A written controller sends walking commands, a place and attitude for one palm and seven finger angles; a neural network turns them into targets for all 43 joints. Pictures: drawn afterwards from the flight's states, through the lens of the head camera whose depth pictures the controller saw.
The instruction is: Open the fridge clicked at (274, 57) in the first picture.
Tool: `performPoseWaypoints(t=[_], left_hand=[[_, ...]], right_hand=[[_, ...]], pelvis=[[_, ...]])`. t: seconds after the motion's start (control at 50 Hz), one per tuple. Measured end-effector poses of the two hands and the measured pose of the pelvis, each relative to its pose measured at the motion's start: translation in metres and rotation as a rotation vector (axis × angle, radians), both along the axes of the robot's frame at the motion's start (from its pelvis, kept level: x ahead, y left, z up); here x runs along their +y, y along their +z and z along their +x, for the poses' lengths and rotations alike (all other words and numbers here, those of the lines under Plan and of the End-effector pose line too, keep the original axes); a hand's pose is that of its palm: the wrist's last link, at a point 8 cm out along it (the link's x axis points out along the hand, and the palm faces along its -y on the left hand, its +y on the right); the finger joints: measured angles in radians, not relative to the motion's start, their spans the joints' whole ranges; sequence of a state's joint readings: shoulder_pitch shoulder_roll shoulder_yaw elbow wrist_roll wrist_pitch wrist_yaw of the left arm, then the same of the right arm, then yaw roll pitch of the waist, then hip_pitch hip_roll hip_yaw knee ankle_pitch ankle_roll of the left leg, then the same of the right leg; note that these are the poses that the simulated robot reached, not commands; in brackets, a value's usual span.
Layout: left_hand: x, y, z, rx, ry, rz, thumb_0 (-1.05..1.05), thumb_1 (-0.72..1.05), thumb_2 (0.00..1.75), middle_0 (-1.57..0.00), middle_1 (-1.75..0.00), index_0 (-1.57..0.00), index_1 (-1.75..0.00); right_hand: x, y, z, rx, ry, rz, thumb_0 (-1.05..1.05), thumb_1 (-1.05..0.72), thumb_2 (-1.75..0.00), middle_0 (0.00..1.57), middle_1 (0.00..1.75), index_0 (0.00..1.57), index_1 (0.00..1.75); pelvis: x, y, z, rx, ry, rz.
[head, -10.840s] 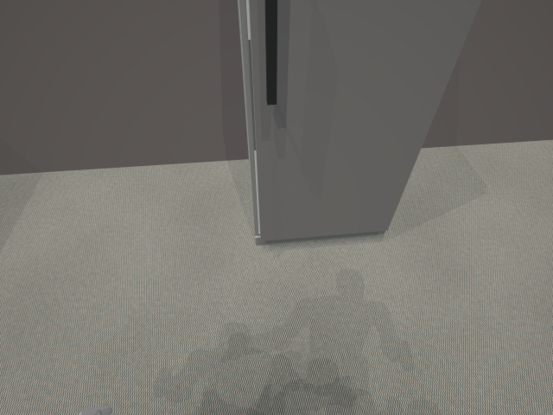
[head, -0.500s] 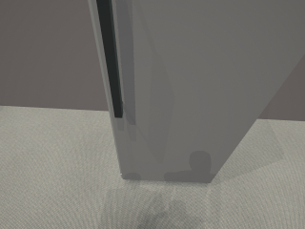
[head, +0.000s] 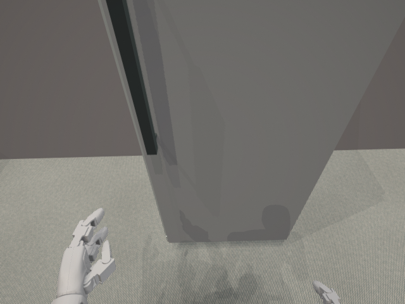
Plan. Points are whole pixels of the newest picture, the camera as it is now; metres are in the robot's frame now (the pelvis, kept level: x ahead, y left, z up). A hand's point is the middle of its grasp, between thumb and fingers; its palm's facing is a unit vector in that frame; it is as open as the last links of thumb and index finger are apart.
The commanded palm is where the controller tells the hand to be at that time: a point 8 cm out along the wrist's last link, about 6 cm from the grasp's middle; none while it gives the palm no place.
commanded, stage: raise the hand to about handle height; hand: left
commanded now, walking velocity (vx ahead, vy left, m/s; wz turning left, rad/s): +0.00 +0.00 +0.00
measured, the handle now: (132, 54) +0.50 +0.15 +0.27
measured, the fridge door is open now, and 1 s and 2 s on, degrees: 0 0 0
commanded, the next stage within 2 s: move the hooked fingers beside the handle in 1.88 s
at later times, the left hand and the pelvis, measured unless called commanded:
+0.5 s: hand (102, 252) +0.20 +0.18 +0.07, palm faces +0.02 -1.00 -0.08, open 10.4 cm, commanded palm +0.17 +0.25 +0.08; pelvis +0.00 -0.03 -0.02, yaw +0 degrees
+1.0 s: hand (46, 202) +0.24 +0.25 +0.15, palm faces +0.10 -0.99 -0.06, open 13.3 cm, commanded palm +0.21 +0.30 +0.17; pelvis +0.00 +0.00 +0.01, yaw +0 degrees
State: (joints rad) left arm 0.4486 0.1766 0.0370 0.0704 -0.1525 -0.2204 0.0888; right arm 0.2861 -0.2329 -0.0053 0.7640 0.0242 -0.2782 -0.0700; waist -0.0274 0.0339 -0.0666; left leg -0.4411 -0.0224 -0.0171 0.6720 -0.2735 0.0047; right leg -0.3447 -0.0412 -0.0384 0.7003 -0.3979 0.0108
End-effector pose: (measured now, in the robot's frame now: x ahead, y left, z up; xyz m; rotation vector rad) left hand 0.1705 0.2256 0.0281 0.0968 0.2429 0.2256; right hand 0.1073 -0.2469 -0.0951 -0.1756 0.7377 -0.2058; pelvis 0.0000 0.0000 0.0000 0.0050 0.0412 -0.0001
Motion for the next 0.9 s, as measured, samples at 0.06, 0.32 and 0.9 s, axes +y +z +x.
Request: performPoseWaypoints(t=[0.06,0.32,0.9], left_hand=[[-0.019,0.018,0.024,-0.274,-0.146,-0.056,0.02,0.80,0.84,-0.20,-0.39,-0.20,-0.39],[0.004,0.002,-0.044,-0.205,-0.039,-0.009,0.02,0.47,0.71,-0.23,-0.58,-0.23,-0.57],[0.064,0.103,0.041,-0.315,-0.163,-0.016,0.00,-0.21,0.42,-0.28,-1.01,-0.28,-1.01]], right_hand=[[-0.008,0.011,0.036,-0.134,0.038,-0.016,0.02,-0.91,-0.90,0.20,0.30,0.21,0.30],[-0.006,0.028,0.100,-0.263,0.168,-0.060,0.01,-0.91,-0.90,0.20,0.30,0.20,0.30],[-0.003,0.045,0.060,-0.202,0.076,-0.069,0.02,-0.90,-0.90,0.20,0.30,0.20,0.30]], pelvis=[[-0.006,-0.015,-0.006,0.057,-0.022,0.003],[-0.027,-0.038,-0.007,0.069,0.014,-0.028],[-0.004,0.004,0.007,-0.027,-0.012,-0.019]])
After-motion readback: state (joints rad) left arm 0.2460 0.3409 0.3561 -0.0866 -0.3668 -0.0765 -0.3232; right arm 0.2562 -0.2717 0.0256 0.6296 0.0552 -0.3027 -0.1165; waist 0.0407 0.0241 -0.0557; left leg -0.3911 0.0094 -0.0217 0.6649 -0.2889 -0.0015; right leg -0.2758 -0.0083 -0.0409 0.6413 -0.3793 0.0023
